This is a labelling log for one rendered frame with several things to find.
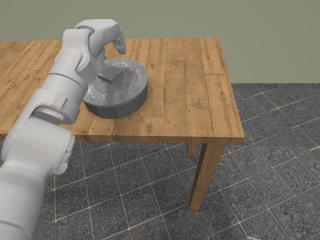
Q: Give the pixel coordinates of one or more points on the lid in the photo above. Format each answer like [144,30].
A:
[127,88]

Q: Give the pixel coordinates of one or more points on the robot left upper arm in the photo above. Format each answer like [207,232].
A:
[40,150]

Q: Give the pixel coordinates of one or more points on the table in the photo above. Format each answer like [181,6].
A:
[189,98]

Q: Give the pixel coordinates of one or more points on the knob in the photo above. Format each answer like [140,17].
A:
[111,74]

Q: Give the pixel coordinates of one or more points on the left robot hand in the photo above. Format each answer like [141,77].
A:
[111,32]

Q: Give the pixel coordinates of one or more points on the left robot forearm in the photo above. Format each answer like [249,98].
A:
[58,99]

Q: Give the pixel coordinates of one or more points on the pot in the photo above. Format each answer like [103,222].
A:
[119,111]

